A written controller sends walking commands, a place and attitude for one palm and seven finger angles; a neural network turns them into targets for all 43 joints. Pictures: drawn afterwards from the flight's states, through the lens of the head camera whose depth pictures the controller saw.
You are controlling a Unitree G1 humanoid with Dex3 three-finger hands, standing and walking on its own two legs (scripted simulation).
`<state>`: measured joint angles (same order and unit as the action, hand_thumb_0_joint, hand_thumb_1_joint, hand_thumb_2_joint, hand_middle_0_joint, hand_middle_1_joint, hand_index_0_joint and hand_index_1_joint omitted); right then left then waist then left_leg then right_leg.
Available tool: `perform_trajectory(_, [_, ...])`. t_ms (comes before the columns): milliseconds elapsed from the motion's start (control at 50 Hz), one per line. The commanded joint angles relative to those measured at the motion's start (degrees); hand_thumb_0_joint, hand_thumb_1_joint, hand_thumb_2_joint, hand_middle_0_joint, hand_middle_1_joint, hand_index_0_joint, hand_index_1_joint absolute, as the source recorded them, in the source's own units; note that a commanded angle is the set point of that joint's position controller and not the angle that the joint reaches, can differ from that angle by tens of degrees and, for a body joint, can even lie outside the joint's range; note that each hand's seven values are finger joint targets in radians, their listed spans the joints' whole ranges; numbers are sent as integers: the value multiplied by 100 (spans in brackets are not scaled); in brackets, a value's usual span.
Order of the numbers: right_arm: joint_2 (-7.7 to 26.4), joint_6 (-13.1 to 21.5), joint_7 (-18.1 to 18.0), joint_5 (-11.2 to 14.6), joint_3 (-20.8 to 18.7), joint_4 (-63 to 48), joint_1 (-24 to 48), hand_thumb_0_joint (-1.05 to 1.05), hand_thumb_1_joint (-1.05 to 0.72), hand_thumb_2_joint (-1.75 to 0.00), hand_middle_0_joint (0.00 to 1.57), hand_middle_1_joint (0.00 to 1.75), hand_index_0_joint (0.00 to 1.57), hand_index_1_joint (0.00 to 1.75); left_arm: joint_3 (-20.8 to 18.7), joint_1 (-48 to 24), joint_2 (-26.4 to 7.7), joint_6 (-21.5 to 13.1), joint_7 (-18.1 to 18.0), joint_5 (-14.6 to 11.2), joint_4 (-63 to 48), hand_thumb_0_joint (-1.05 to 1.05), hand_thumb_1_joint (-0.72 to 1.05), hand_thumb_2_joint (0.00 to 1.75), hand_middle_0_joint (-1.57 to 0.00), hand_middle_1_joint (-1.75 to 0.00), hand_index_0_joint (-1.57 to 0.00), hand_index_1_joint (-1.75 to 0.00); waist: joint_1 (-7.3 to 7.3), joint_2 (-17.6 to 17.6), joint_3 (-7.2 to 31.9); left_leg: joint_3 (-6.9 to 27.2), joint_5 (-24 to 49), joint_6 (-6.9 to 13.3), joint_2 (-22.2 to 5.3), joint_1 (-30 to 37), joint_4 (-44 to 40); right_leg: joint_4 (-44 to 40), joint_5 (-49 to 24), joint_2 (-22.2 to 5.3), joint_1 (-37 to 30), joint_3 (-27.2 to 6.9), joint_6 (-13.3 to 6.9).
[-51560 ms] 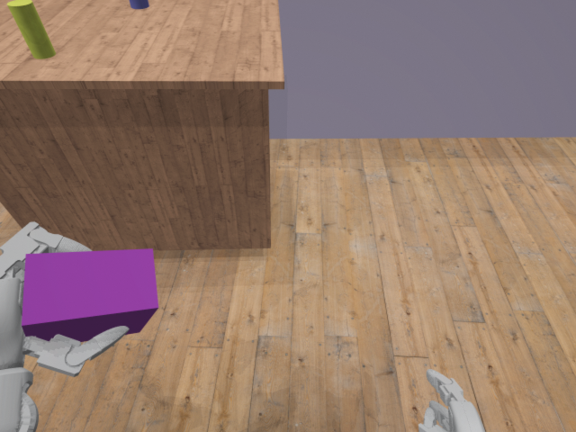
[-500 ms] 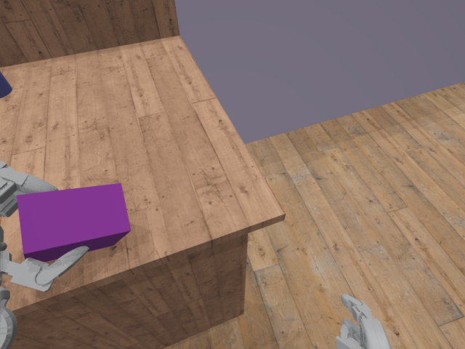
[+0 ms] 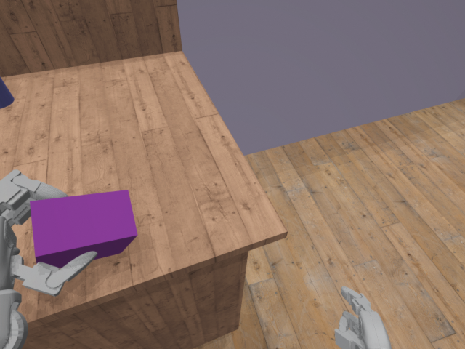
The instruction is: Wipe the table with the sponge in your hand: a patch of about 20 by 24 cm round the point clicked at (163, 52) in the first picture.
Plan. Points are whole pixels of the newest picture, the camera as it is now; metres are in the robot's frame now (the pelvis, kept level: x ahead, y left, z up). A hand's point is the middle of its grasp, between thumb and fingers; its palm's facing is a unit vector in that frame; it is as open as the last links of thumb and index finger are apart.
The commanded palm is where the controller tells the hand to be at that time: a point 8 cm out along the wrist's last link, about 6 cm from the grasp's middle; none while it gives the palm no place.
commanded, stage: look again from close up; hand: left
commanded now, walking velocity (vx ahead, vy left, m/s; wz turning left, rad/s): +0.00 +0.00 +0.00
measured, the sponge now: (96, 229) +0.24 +0.21 +0.14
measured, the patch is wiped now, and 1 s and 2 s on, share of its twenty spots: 1.00 1.00 1.00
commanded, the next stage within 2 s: shuffle to correct the standing spot in 0.34 s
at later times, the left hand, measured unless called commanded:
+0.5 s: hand (58, 215) +0.24 +0.25 +0.17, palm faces +0.36 -0.86 -0.36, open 10.3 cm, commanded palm +0.17 +0.28 +0.17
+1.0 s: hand out of the picture +0.17 +0.29 +0.17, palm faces +0.44 -0.83 -0.34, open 10.3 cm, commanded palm +0.11 +0.31 +0.17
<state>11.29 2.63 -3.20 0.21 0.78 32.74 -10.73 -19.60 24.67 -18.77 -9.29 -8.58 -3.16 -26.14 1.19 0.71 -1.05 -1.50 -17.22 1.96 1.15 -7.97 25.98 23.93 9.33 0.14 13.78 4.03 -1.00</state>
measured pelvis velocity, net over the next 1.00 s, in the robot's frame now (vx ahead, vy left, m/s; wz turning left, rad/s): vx -0.06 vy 0.04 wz -0.04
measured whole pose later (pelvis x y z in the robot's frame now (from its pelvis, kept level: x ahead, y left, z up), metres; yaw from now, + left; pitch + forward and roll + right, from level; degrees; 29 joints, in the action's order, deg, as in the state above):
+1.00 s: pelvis -0.06 +0.04 -0.02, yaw -2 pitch -1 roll +0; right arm 10.4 5.7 0.1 0.5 1.2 31.9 -12.0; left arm -23.1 20.7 -19.5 -14.6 -6.2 -2.6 -27.2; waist 3.6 -1.5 -4.4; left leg -5.4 -17.3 5.8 3.6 -16.7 34.9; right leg 34.7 17.9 -0.5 16.4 0.8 0.1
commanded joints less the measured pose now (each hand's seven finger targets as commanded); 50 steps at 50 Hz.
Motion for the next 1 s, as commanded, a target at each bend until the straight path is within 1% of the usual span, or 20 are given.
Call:
perform_trajectory(0, [830,688,-4,-225,-236,-736,-524,0,-90,-90,20,30,20,30,-3720,-6574,-5538,-898,-8,1128,-2457,0,10,130,-120,-160,-120,-160,-3,-486,-330,192,1625,100,-687,-1803,217,-72,-871,-270,-579,-579,355])
perform_trajectory(20, [429,596,16,183,-217,-240,139,0,-90,-90,20,30,20,30,-2085,-4797,-3104,-640,144,359,360,0,10,130,-120,-160,-120,-160,-92,103,-65,390,1346,-64,-906,-932,84,-198,-24,-924,41,-588,-221])
perform_trajectory(40, [695,655,143,92,-351,-411,151,0,-90,-90,20,30,20,30,-1378,-3195,-2089,-545,293,192,936,0,10,130,-120,-160,-120,-160,18,378,459,222,1173,-168,-629,-298,-238,137,-306,-552,-140,-898,-335])
perform_trajectory(80, [809,691,333,151,-389,-663,192,0,-90,-90,20,30,20,30,-629,-1708,-1292,-677,471,-31,273,0,10,130,-120,-160,-120,-160,84,707,721,202,500,-61,-544,-648,-399,141,-212,-539,-664,-909,-76])
perform_trajectory(120, [721,707,534,233,-359,-799,335,0,-90,-90,20,30,20,30,-113,-521,-637,-670,516,-97,-289,0,10,130,-120,-160,-120,-160,164,523,815,185,374,73,-628,-811,-571,325,-174,-419,-999,-691,52])
perform_trajectory(200, [789,708,457,133,-352,-903,360,0,-90,-90,20,30,20,30,-861,-176,-1461,-610,344,41,-1004,0,10,130,-120,-160,-120,-160,162,-892,628,114,251,-6,-483,-967,-349,-213,163,-436,-977,-803,23])
perform_trajectory(220, [827,690,400,102,-332,-866,417,0,-90,-90,20,30,20,30,-1314,-340,-1904,-619,248,63,-1230,0,10,130,-120,-160,-120,-160,129,-772,713,74,306,-41,-425,-755,-295,-256,244,-439,-851,-891,-40])
perform_trajectory(240, [761,700,337,74,-314,-861,390,0,-90,-90,20,30,20,30,-1260,-389,-1716,-667,248,35,-1137,0,10,130,-120,-160,-120,-160,76,-773,772,97,458,-36,-426,-760,-273,-222,97,-507,-914,-809,-67])
perform_trajectory(300, [778,789,253,64,-335,-765,343,0,-90,-90,20,30,20,30,-1093,-444,-1442,-741,269,11,-811,0,10,130,-120,-160,-120,-160,35,156,686,116,1062,-78,-461,-619,-286,14,-795,-460,-930,-761,-82])
perform_trajectory(320, [770,793,244,66,-321,-731,398,0,-90,-90,20,30,20,30,-1103,-499,-1445,-724,256,33,-777,0,10,130,-120,-160,-120,-160,29,226,640,83,1213,-105,-473,-483,-267,57,-966,-427,-816,-741,-79])
perform_trajectory(440, [789,805,248,60,-335,-754,352,0,-90,-90,20,30,20,30,-745,-486,-1164,-726,296,38,-872,0,10,130,-120,-160,-120,-160,33,134,603,118,1668,-139,-457,-477,-254,103,-1446,-407,-911,-615,-64])
perform_trajectory(500, [798,791,240,65,-358,-852,409,0,-90,-90,20,30,20,30,-769,-362,-1241,-737,256,36,-1033,0,10,130,-120,-160,-120,-160,61,25,689,138,2085,-174,-438,-575,-95,212,-2209,-501,-1071,-672,-68])
perform_trajectory(620, [752,598,204,50,-349,-954,529,0,-90,-90,20,30,20,30,-1022,13,-1412,-747,206,48,-1096,0,10,130,-120,-160,-120,-160,73,-40,1009,134,2332,-168,-468,-614,109,469,-2661,-642,-973,-740,-91])
perform_trajectory(700, [775,456,189,55,-367,-1082,424,0,-90,-90,20,30,20,30,-830,-27,-1276,-773,264,26,-1168,0,10,130,-120,-160,-120,-160,50,-122,841,221,1721,-113,-451,-960,202,557,-2399,-818,-689,-918,-184])
perform_trajectory(760, [820,383,166,38,-354,-1149,416,0,-90,-90,20,30,20,30,-871,-147,-1317,-806,281,67,-1301,0,10,130,-120,-160,-120,-160,57,148,771,411,1227,54,-651,-1341,-98,994,-1719,-666,-612,-799,-100])
perform_trajectory(820, [810,431,155,53,-325,-1188,505,0,-90,-90,20,30,20,30,-1042,-359,-1381,-810,293,96,-1307,0,10,130,-120,-160,-120,-160,79,693,586,789,702,376,-1205,-2063,-801,2268,-124,-239,-752,-427,116])
perform_trajectory(840, [752,475,168,55,-329,-1165,393,0,-90,-90,20,30,20,30,-931,-466,-1206,-809,302,50,-1199,0,10,130,-120,-160,-120,-160,56,706,523,940,544,448,-1380,-1979,-974,2576,756,-139,-442,-369,141])
perform_trajectory(880, [729,590,202,61,-355,-1026,243,0,-90,-90,20,30,20,30,-787,-654,-1062,-785,270,37,-1022,0,10,130,-120,-160,-120,-160,-9,386,112,1099,665,532,-1451,-1449,-943,2276,1343,-106,207,-423,128])
perform_trajectory(940, [805,671,263,68,-282,-938,319,0,-90,-90,20,30,20,30,-513,-920,-906,-756,251,150,-1030,0,10,130,-120,-160,-120,-160,33,213,253,899,605,236,-1164,-1003,-303,388,591,-235,-241,-420,23])
perform_trajectory(980, [814,709,276,62,-277,-915,403,0,-90,-90,20,30,20,30,-537,-1134,-1042,-744,220,177,-1041,0,10,130,-120,-160,-120,-160,-38,-127,312,632,-88,-3,-694,-1066,59,-224,-325,-551,-456,-916,-174])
